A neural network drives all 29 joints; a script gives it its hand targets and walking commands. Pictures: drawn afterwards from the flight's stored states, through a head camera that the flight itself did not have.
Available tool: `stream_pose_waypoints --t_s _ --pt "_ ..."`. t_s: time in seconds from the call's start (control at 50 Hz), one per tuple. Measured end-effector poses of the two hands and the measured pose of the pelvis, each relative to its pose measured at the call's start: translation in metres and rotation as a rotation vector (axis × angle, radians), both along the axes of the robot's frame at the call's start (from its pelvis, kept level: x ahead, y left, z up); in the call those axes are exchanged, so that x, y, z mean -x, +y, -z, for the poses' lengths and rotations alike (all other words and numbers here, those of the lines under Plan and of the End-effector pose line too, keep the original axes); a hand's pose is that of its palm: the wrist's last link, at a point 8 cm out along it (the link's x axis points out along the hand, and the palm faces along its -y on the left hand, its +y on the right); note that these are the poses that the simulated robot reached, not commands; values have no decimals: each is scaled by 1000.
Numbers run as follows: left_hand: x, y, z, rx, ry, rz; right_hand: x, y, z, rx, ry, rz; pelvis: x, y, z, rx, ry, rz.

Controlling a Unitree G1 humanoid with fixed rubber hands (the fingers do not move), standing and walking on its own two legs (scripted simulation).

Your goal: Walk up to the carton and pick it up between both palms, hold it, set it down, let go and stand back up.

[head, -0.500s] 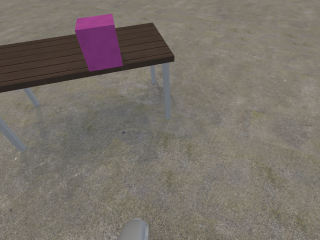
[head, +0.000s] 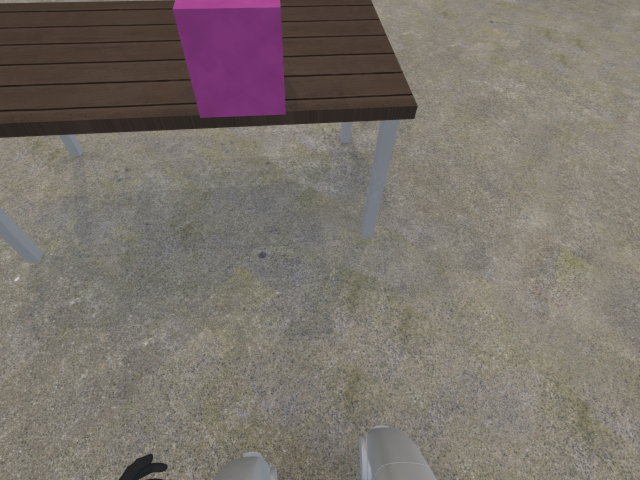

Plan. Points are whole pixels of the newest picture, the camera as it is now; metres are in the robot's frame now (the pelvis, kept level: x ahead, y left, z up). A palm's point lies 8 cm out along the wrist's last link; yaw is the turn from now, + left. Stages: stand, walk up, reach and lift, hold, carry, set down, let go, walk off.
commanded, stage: walk up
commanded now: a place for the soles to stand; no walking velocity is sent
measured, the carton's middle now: (237, 45) +1.03 +0.14 +0.00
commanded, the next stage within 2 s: none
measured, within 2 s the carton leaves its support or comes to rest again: neither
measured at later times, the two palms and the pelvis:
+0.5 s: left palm (159, 478) +0.16 +0.20 -0.10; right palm (468, 317) +0.36 -0.25 -0.11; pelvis +0.23 -0.02 +0.02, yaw +4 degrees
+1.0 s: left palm (140, 239) +0.52 +0.29 -0.09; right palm (417, 270) +0.46 -0.20 -0.13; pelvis +0.43 +0.05 +0.01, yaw -1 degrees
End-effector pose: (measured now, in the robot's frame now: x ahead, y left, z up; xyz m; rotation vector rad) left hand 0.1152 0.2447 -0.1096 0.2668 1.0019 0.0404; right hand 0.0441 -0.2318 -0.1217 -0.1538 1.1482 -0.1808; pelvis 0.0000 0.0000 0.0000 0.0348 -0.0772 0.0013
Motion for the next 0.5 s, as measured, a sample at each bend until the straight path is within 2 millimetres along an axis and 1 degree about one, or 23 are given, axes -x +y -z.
stream_pose_waypoints --t_s 0.08,0.12,0.16,0.18,0.22,0.28,0.32,0.38,0.42,0.46,0.5 --pt "-50 -21 -17 -8 -69 10 -15 -26 5 -2 16 32 -39 -17 -1 -9 7 10" --pt "-69 -33 -20 -13 -110 0 -30 -41 15 -8 26 28 -61 -28 4 -6 12 11" --pt "-79 -42 -17 -18 -144 -33 -52 -54 27 -13 38 2 -81 -37 12 18 14 4" --pt "-81 -46 -14 -18 -146 -60 -65 -58 30 -16 41 -16 -90 -41 15 20 14 -1" --pt "-78 -53 -9 -19 -112 -119 -93 -64 32 -24 31 -53 -108 -44 15 16 6 -6" --pt "-66 -60 -7 -15 -31 -188 -140 -68 24 -25 -9 -101 -132 -44 7 25 -7 -22" --pt "-56 -63 -9 -10 24 -224 -173 -66 16 -23 -36 -132 -149 -43 0 32 -10 -31" --pt "-44 -63 -11 -3 113 -273 -221 -56 3 -27 -65 -172 -174 -39 -9 42 -10 -40" --pt "-40 -60 -12 1 172 -298 -251 -47 -5 -29 -78 -197 -192 -35 -13 50 -9 -49" --pt "-41 -55 -11 8 225 -316 -282 -35 -11 -30 -89 -222 -211 -29 -16 57 -7 -59" --pt "-46 -49 -8 17 270 -325 -312 -20 -15 -32 -100 -244 -231 -23 -16 62 -5 -66"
